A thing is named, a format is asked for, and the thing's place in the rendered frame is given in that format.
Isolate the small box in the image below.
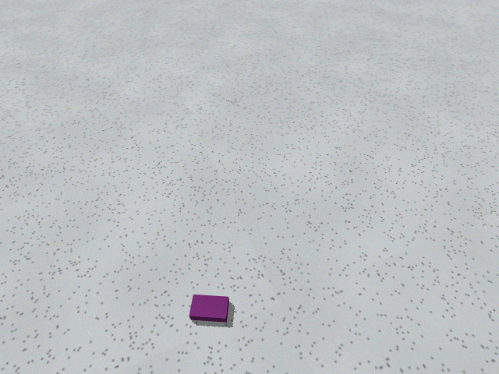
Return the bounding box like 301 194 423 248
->
189 295 229 323

